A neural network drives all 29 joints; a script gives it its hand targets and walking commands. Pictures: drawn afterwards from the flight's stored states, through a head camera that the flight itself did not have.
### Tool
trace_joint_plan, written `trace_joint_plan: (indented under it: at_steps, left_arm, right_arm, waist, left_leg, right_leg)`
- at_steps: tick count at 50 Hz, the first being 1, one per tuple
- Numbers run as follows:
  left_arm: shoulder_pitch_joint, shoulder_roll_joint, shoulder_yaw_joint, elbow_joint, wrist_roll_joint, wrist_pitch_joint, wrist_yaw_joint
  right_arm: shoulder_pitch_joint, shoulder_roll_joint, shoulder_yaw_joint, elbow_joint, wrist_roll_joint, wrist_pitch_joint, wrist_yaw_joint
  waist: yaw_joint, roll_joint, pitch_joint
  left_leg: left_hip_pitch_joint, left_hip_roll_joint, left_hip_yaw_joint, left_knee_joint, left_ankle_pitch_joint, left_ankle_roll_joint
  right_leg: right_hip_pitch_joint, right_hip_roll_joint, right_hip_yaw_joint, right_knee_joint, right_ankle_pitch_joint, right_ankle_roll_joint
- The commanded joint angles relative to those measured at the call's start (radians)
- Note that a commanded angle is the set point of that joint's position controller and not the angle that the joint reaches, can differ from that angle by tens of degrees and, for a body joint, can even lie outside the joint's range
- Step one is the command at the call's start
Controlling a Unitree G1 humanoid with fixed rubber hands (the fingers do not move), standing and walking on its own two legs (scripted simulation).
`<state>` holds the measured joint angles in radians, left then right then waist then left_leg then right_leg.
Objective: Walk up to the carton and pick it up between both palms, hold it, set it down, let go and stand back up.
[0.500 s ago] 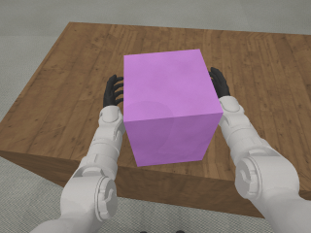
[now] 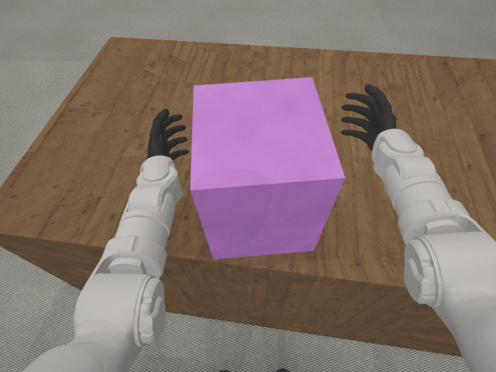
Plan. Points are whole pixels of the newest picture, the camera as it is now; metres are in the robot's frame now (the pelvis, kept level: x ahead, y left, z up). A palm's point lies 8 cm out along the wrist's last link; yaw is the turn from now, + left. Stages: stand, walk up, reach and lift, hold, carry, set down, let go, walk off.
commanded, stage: set down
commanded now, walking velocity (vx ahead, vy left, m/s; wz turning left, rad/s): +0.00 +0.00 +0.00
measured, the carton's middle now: (259, 175) +0.44 +0.02 +0.02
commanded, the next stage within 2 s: none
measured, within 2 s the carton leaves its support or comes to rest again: neither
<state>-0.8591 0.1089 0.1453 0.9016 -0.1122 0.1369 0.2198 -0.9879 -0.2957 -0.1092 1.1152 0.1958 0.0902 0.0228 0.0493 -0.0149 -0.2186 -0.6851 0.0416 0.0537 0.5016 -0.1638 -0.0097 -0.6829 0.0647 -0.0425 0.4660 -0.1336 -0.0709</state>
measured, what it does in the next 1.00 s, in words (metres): stands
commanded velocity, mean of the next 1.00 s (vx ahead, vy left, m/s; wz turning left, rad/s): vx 0.00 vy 0.00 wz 0.00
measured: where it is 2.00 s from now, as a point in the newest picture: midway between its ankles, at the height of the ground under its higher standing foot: outside the picture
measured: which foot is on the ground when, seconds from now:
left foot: down 0.00-1.00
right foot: down 0.00-1.00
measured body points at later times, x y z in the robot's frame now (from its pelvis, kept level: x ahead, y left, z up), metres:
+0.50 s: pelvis -0.02 +0.00 +0.00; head +0.03 +0.00 +0.45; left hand +0.40 +0.22 +0.09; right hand +0.44 -0.22 +0.11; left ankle +0.03 +0.13 -0.73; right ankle +0.03 -0.07 -0.73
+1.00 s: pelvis -0.02 +0.01 +0.01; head +0.01 +0.02 +0.46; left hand +0.35 +0.22 +0.07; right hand +0.38 -0.22 +0.08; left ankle +0.03 +0.13 -0.73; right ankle +0.03 -0.07 -0.73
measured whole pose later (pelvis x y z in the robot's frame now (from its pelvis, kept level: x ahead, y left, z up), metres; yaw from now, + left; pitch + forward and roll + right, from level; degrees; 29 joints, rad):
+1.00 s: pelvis -0.02 +0.01 +0.01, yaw +2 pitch +9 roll +0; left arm -0.49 0.21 -0.01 0.49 -0.22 0.31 0.20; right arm -0.55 -0.40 -0.08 0.77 0.32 0.13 0.13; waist 0.02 -0.02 -0.10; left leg -0.49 0.01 0.02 0.48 -0.14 0.01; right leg -0.47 0.04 -0.05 0.45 -0.13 -0.05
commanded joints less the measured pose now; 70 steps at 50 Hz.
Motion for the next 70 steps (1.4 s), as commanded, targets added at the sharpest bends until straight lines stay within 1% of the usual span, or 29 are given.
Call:
trace_joint_plan:
  at_steps: [1, 2, 3, 7, 11, 13, 15, 17, 19, 20, 22, 29, 30, 31, 33, 40, 43, 45, 55, 56, 57, 58, 59, 60, 61, 62, 63, 64, 70]
  left_arm:
    - [-0.608, 0.198, -0.025, -0.23, -0.039, -0.052, 0.001]
    - [-0.703, 0.283, -0.018, -0.474, -0.07, -0.024, 0.017]
    - [-0.607, 0.181, -0.045, -0.156, -0.06, -0.013, 0.006]
    - [-0.652, 0.36, -0.054, -0.38, -0.132, 0.042, 0.009]
    - [-0.579, 0.255, -0.041, -0.148, -0.094, 0.048, -0.044]
    - [-0.544, 0.372, -0.022, -0.415, -0.119, 0.045, -0.036]
    - [-0.352, 0.233, -0.074, -0.248, -0.107, 0.052, -0.058]
    - [-0.439, 0.335, -0.047, -0.497, -0.13, 0.114, -0.043]
    - [-0.597, 0.357, -0.055, -0.483, -0.151, 0.098, -0.048]
    - [-0.174, 0.152, -0.13, -0.212, -0.123, 0.089, -0.063]
    - [-0.496, 0.349, -0.096, -0.391, -0.18, 0.075, -0.048]
    - [-0.463, 0.347, -0.094, -0.408, -0.191, 0.067, -0.03]
    - [-0.113, 0.237, -0.096, -0.506, -0.149, 0.082, -0.036]
    - [-0.477, 0.429, -0.018, -0.605, -0.135, 0.078, -0.028]
    - [-0.156, 0.25, -0.114, -0.409, -0.13, 0.07, -0.032]
    - [-0.247, 0.261, -0.111, -0.677, -0.137, 0.092, -0.022]
    - [-0.198, 0.266, -0.123, -0.464, -0.143, 0.081, -0.029]
    - [-0.135, 0.244, -0.098, -0.709, -0.118, 0.103, -0.002]
    - [0.08, 0.115, -0.14, -0.754, -0.061, 0.122, -0.018]
    - [-0.249, 0.209, -0.153, -0.761, -0.101, 0.135, -0.016]
    - [0.033, 0.112, -0.168, -0.801, -0.074, 0.13, 0.001]
    - [-0.175, 0.159, -0.173, -0.693, -0.089, 0.146, -0.008]
    - [0.221, 0.097, -0.104, -0.756, -0.017, 0.129, -0.003]
    - [-0.303, 0.224, -0.091, -0.706, -0.066, 0.149, -0.005]
    - [0.489, 0.007, -0.137, -0.817, 0.009, 0.122, -0.006]
    - [-0.302, 0.241, -0.117, -0.814, -0.078, 0.138, -0.012]
    - [0.336, 0.058, -0.138, -0.813, -0.005, 0.134, 0.006]
    - [-0.047, 0.158, -0.122, -0.877, -0.033, 0.141, -0.009]
    - [0.04, 0.158, -0.106, -0.9, -0.015, 0.152, -0.014]
  right_arm:
    - [-0.618, -0.226, -0.005, -0.284, 0.034, -0.049, 0.008]
    - [-0.685, -0.34, -0.024, -0.438, 0.071, -0.05, 0.007]
    - [-0.6, -0.177, 0.039, -0.232, 0.056, -0.021, 0.006]
    - [-0.663, -0.455, -0.004, -0.421, 0.139, 0.004, -0.001]
    - [-0.589, -0.227, 0.086, -0.189, 0.096, 0.05, 0.021]
    - [-0.549, -0.386, 0.054, -0.457, 0.133, 0.019, 0.016]
    - [-0.416, -0.271, 0.116, -0.273, 0.158, 0.028, 0.023]
    - [-0.454, -0.433, 0.061, -0.486, 0.168, 0.04, 0.02]
    - [-0.597, -0.363, 0.002, -0.46, 0.127, 0.041, 0.024]
    - [-0.156, -0.217, 0.131, -0.139, 0.115, 0.053, 0.044]
    - [-0.477, -0.393, 0.045, -0.384, 0.145, 0.05, 0.065]
    - [-0.461, -0.346, 0.029, -0.474, 0.141, 0.016, 0.069]
    - [-0.065, -0.327, 0.058, -0.434, 0.125, 0.006, 0.062]
    - [-0.413, -0.39, -0.01, -0.612, 0.138, -0.001, 0.051]
    - [-0.103, -0.341, 0.023, -0.362, 0.124, -0.005, 0.063]
    - [-0.173, -0.388, -0.055, -0.656, 0.132, -0.027, 0.084]
    - [-0.152, -0.337, -0.049, -0.533, 0.087, -0.017, 0.094]
    - [-0.038, -0.353, -0.038, -0.624, 0.13, -0.018, 0.106]
    - [0.156, -0.369, -0.044, -0.584, 0.136, -0.055, 0.139]
    - [-0.151, -0.408, -0.09, -0.663, 0.122, -0.038, 0.134]
    - [0.159, -0.348, -0.054, -0.587, 0.134, -0.034, 0.155]
    - [-0.062, -0.389, -0.093, -0.596, 0.097, -0.023, 0.152]
    - [0.309, -0.346, -0.046, -0.578, 0.12, -0.046, 0.154]
    - [-0.21, -0.415, -0.073, -0.661, 0.089, -0.033, 0.144]
    - [0.557, -0.335, -0.001, -0.506, 0.147, -0.066, 0.167]
    - [-0.223, -0.447, -0.092, -0.727, 0.11, -0.069, 0.145]
    - [0.421, -0.388, -0.058, -0.529, 0.127, -0.071, 0.166]
    - [0.033, -0.408, -0.069, -0.692, 0.113, -0.074, 0.152]
    - [0.098, -0.401, -0.04, -0.709, 0.136, -0.083, 0.145]
  waist:
    - [0.024, -0.055, -0.851]
    - [0.026, -0.001, -1.068]
    - [0.006, -0.092, -0.801]
    - [-0.004, -0.005, -0.977]
    - [0.027, -0.115, -0.699]
    - [0.024, -0.079, -0.954]
    - [-0.031, -0.126, -0.722]
    - [-0.015, -0.087, -0.907]
    - [-0.012, -0.038, -0.784]
    - [-0.065, -0.081, -0.492]
    - [0.0, -0.031, -0.688]
    - [-0.007, -0.061, -0.697]
    - [-0.056, -0.076, -0.645]
    - [0.023, -0.029, -0.794]
    - [-0.047, -0.014, -0.59]
    - [-0.035, -0.019, -0.633]
    - [-0.039, -0.071, -0.478]
    - [-0.015, -0.057, -0.601]
    - [-0.057, -0.027, -0.38]
    - [-0.064, -0.036, -0.445]
    - [-0.05, -0.028, -0.377]
    - [-0.082, -0.039, -0.385]
    - [-0.028, -0.056, -0.334]
    - [-0.016, -0.036, -0.441]
    - [-0.032, -0.058, -0.276]
    - [-0.043, -0.014, -0.478]
    - [-0.044, -0.05, -0.273]
    - [-0.047, -0.023, -0.39]
    - [-0.031, -0.012, -0.363]
  left_leg:
    - [0.179, -0.041, 0.001, -0.004, 0.212, 0.004]
    - [0.241, -0.044, 0.01, -0.002, 0.312, -0.03]
    - [0.128, -0.033, -0.009, 0.0, 0.195, 0.001]
    - [0.217, -0.025, -0.014, 0.006, 0.265, -0.026]
    - [0.098, -0.033, -0.019, -0.019, 0.156, 0.008]
    - [0.173, -0.026, -0.015, -0.023, 0.282, -0.004]
    - [0.112, -0.035, -0.04, -0.036, 0.246, 0.008]
    - [0.244, -0.031, -0.019, -0.054, 0.344, -0.018]
    - [0.221, -0.037, -0.028, -0.07, 0.215, -0.008]
    - [0.247, -0.029, -0.058, -0.045, 0.242, -0.002]
    - [0.284, -0.033, -0.015, -0.049, 0.188, -0.008]
    - [0.205, -0.041, -0.034, -0.03, 0.18, 0.017]
    - [0.287, -0.036, -0.052, -0.029, 0.292, 0.002]
    - [0.274, -0.05, -0.018, -0.04, 0.219, -0.007]
    - [0.29, -0.04, -0.048, -0.034, 0.186, 0.003]
    - [0.367, -0.03, -0.046, -0.056, 0.163, 0.001]
    - [0.23, -0.042, -0.048, -0.052, 0.011, 0.035]
    - [0.333, -0.038, -0.047, -0.073, 0.129, 0.006]
    - [0.436, -0.033, -0.069, -0.098, 0.114, -0.001]
    - [0.354, -0.027, -0.064, -0.105, -0.035, 0.009]
    - [0.427, -0.015, -0.091, -0.117, 0.021, 0.003]
    - [0.341, -0.026, -0.07, -0.119, -0.077, 0.018]
    - [0.45, -0.018, -0.074, -0.111, 0.084, 0.001]
    - [0.311, -0.04, -0.037, -0.114, 0.001, 0.021]
    - [0.525, -0.002, -0.091, -0.129, 0.204, -0.002]
    - [0.372, -0.031, -0.052, -0.12, 0.078, 0.026]
    - [0.508, 0.0, -0.109, -0.138, 0.154, -0.01]
    - [0.463, -0.018, -0.075, -0.143, 0.114, 0.016]
    - [0.439, -0.036, -0.034, -0.135, 0.197, 0.005]
  right_leg:
    - [0.609, -0.052, 0.096, 0.052, 0.4, 0.099]
    - [0.691, -0.04, 0.09, 0.057, 0.508, 0.096]
    - [0.604, -0.05, 0.106, 0.048, 0.368, 0.104]
    - [0.648, -0.051, 0.125, 0.044, 0.43, 0.095]
    - [0.602, -0.077, 0.13, 0.017, 0.271, 0.105]
    - [0.738, -0.089, 0.176, 0.004, 0.426, 0.101]
    - [0.759, -0.078, 0.14, 0.038, 0.481, 0.105]
    - [0.797, -0.046, 0.124, 0.018, 0.495, 0.101]
    - [0.593, -0.046, 0.09, -0.034, 0.217, 0.102]
    - [0.592, -0.067, 0.103, -0.045, 0.207, 0.076]
    - [0.546, -0.067, 0.09, -0.055, 0.076, 0.073]
    - [0.576, -0.066, 0.101, -0.018, 0.121, 0.085]
    - [0.681, -0.07, 0.109, -0.027, 0.244, 0.079]
    - [0.606, -0.058, 0.105, -0.035, 0.183, 0.085]
    - [0.566, -0.078, 0.106, -0.027, 0.129, 0.075]
    - [0.563, -0.054, 0.092, -0.07, 0.056, 0.061]
    - [0.509, -0.083, 0.097, -0.063, -0.127, 0.068]
    - [0.627, -0.054, 0.091, -0.073, 0.003, 0.057]
    - [0.61, -0.052, 0.105, -0.104, 0.016, 0.029]
    - [0.537, -0.069, 0.104, -0.089, -0.115, 0.032]
    - [0.591, -0.057, 0.099, -0.077, -0.068, 0.031]
    - [0.549, -0.064, 0.107, -0.09, -0.124, 0.025]
    - [0.624, -0.053, 0.114, -0.098, -0.007, 0.035]
    - [0.569, -0.065, 0.135, -0.087, -0.071, 0.023]
    - [0.682, -0.044, 0.095, -0.079, 0.119, 0.032]
    - [0.563, -0.05, 0.093, -0.083, 0.054, 0.018]
    - [0.617, -0.031, 0.064, -0.078, 0.093, 0.034]
    - [0.575, -0.03, 0.065, -0.082, 0.122, 0.024]
    - [0.652, -0.044, 0.092, -0.08, 0.264, 0.032]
